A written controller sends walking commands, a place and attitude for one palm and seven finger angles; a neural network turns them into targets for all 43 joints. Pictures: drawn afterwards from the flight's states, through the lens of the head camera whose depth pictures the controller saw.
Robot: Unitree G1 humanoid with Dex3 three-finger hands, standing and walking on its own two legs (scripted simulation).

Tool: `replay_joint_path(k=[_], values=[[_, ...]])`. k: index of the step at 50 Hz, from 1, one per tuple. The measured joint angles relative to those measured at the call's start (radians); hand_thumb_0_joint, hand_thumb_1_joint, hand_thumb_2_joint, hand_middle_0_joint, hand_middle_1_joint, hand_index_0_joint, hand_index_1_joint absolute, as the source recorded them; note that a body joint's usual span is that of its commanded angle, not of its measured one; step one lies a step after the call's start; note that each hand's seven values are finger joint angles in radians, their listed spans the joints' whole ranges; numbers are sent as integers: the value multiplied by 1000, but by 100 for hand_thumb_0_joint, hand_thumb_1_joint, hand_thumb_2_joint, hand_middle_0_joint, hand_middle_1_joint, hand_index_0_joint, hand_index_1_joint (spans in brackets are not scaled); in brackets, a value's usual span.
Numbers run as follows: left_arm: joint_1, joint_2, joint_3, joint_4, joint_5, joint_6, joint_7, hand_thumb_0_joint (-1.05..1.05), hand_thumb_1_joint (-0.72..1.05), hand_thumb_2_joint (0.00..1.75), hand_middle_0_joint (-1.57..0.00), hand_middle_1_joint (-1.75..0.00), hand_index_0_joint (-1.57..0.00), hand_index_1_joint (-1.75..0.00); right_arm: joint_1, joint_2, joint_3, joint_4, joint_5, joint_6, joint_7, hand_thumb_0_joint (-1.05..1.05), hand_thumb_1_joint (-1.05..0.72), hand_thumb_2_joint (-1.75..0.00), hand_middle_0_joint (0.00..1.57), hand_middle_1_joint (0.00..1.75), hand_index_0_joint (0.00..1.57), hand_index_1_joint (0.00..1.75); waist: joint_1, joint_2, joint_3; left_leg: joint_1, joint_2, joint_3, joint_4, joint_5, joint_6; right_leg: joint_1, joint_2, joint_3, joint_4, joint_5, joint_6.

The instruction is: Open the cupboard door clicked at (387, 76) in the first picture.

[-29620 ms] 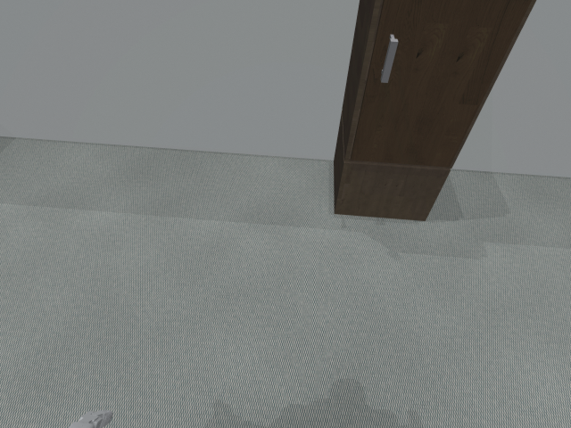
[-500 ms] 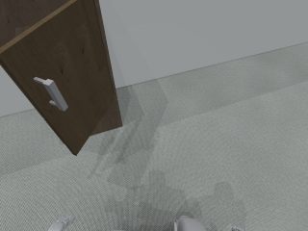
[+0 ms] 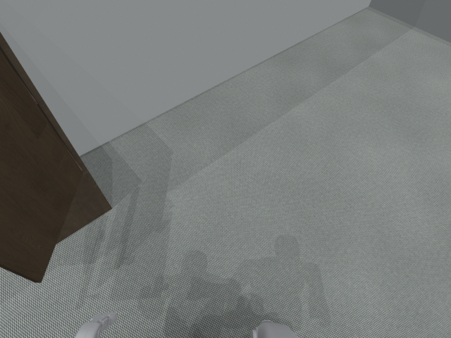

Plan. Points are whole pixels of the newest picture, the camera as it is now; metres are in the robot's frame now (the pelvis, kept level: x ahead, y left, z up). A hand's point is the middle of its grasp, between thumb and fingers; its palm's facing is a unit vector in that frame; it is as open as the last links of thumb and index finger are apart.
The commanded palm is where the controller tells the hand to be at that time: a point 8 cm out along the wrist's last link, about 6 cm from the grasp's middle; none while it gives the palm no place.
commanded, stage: walk to a spot facing it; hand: left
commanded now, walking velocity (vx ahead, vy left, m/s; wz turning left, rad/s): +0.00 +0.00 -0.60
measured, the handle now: out of the picture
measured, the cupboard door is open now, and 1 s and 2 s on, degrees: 48 48 48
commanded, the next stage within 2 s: turn to face it in 1.52 s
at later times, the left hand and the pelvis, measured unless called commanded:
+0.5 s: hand (158, 298) +0.20 +0.15 -0.17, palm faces -0.30 -0.93 -0.19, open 7.4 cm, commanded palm none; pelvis +0.07 -0.03 +0.00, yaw -20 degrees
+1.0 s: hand (233, 225) +0.39 +0.00 -0.18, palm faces -0.49 -0.85 -0.17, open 7.3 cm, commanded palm none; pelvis +0.25 -0.14 -0.01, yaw -32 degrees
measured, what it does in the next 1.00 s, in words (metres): walks ahead, turning right: right foot, then left foot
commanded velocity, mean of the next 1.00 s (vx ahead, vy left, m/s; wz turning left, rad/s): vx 0.33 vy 0.00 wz -0.42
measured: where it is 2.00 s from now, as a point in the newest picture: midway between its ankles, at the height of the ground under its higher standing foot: (309, 248)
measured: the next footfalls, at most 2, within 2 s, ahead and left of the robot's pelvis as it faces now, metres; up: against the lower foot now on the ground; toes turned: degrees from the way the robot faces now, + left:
right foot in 0.10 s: +0.04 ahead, -0.14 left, +0.00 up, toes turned -6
left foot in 0.36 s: +0.14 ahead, +0.10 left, +0.00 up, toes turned -11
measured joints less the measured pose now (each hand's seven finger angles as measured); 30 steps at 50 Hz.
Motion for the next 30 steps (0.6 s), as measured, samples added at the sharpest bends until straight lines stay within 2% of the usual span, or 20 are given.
replay_joint_path(k=[2, 4, 5, 7, 9, 10, 12, 15, 17, 18, 19, 21, 24, 26, 30], values=[[-2, -3, -4, -8, -2, -7, -2, 1, 91, 90, -20, -30, -20, -30, 10, -2, -2, 4, 2, 4, 4, 1, -90, -90, 20, 30, 21, 30, -4, 18, -2, 5, 24, 18, 10, -11, -14, 60, -4, -23, -124, 38, -9], [7, 5, -8, -19, -2, -22, -3, 0, 91, 90, -20, -30, -20, -30, 27, -3, -6, -1, 10, 9, 10, 1, -90, -90, 20, 30, 21, 30, -8, 14, -17, -13, 33, 43, 67, -44, -28, 144, -17, -15, -309, 175, -36], [12, 11, -7, -21, 0, -34, 3, 0, 90, 90, -20, -30, -20, -30, 27, -5, -9, -1, 15, 16, 13, 1, -90, -90, 20, 30, 21, 30, -6, 3, -25, -43, 26, 47, 145, -123, -31, 149, -26, 13, -341, 224, -64], [11, -2, -7, -7, 0, -42, 15, 0, 90, 90, -20, -30, -20, -30, -1, -20, -19, 12, 22, 37, 13, 1, -90, -90, 20, 30, 21, 30, -8, 24, -12, -108, 8, -8, 329, -239, -27, 131, -7, 31, -291, 184, -71], [27, -14, -6, 1, 2, -44, 25, 0, 90, 90, -20, -30, -20, -30, -27, -26, -26, 20, 22, 44, 17, 1, -90, -90, 20, 30, 21, 30, -7, 27, -10, -161, -20, -35, 451, -233, -26, 144, 3, 56, -310, 168, -66], [38, -18, -6, 6, 3, -46, 29, 0, 90, 90, -20, -30, -20, -30, -38, -25, -29, 19, 21, 42, 21, 1, -90, -90, 20, 30, 20, 30, -5, 22, -11, -176, -32, -35, 466, -219, -27, 154, 6, 71, -331, 175, -63], [62, -22, -6, 18, 6, -52, 31, 0, 90, 90, -20, -30, -20, -30, -56, -19, -33, 8, 21, 32, 28, 1, -90, -90, 20, 30, 20, 30, 1, 4, -18, -180, -52, -23, 417, -192, -27, 174, 6, 105, -371, 195, -61], [99, -22, -6, 37, 9, -55, 24, 0, 90, 90, -20, -30, -20, -30, -77, -7, -33, -14, 23, 11, 36, 1, -90, -90, 20, 30, 20, 30, 15, -22, -29, -144, -81, -11, 257, -148, -23, 192, 8, 156, -398, 203, -60], [127, -23, -3, 48, 8, -51, 19, 0, 90, 90, -20, -30, -20, -30, -83, -3, -28, -31, 23, -10, 37, 1, -90, -90, 20, 30, 20, 30, 21, -30, -41, -82, -94, -2, 100, -102, -16, 187, 17, 188, -372, 180, -55], [143, -29, -2, 49, 6, -46, 16, 0, 90, 90, -20, -30, -20, -30, -78, -9, -25, -44, 19, -26, 34, 1, -90, -90, 20, 30, 20, 30, 20, -13, -55, -56, -83, -12, 26, -105, 3, 164, 35, 190, -323, 120, -60], [148, -31, 0, 55, 4, -39, 12, 0, 90, 90, -20, -30, -20, -30, -76, -10, -22, -51, 11, -43, 27, 1, -90, -90, 20, 30, 20, 30, 14, -2, -59, -59, -71, -11, 22, -23, 18, 129, 40, 168, -232, 47, -58], [138, -21, 8, 68, 8, -29, 1, 1, 90, 90, -20, -30, -20, -30, -59, 5, -14, -51, 2, -63, 21, 1, -90, -90, 20, 30, 20, 30, 6, -9, -52, -46, -55, 10, 46, 2, 32, 49, 22, 113, -20, -3, -53], [100, -6, 21, 67, 17, -29, -16, 1, 90, 90, -20, -30, -20, -30, -1, 25, -2, -27, -2, -70, 20, 0, -90, -90, 20, 30, 20, 30, 5, -21, -52, 18, -34, 37, -23, -8, 19, -58, -27, 44, 156, 83, -37], [68, -8, 21, 52, 17, -33, -27, 1, 91, 90, -20, -30, -19, -30, 36, 30, 2, 0, -3, -68, 18, 0, -90, -90, 20, 30, 21, 30, 8, -14, -47, 65, -17, 56, -81, 3, 3, -95, -57, 11, 132, 139, -29], [8, -15, 9, 26, 13, -41, -35, 1, 91, 90, -20, -30, -19, -30, 97, 23, 0, 49, -5, -57, 24, 1, -90, -90, 20, 30, 21, 30, -12, 11, -33, 142, 20, 101, -125, -18, -24, -80, -78, -40, -98, 174, -33]])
